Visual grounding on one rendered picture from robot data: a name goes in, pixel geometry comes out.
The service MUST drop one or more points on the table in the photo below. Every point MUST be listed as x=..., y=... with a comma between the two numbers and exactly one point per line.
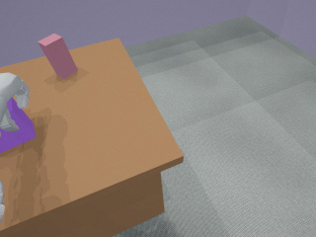
x=94, y=168

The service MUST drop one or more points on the left robot hand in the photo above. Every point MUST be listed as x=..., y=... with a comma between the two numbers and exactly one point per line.
x=12, y=85

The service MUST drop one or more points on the sponge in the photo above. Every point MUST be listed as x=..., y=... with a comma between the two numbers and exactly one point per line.
x=26, y=132

